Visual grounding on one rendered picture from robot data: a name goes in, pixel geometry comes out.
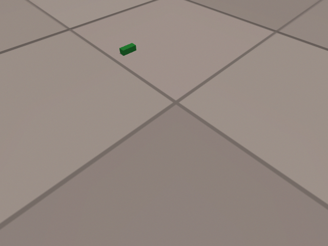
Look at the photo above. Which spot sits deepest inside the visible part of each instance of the carton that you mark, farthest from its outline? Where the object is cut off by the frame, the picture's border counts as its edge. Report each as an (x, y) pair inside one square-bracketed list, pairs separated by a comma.
[(127, 49)]

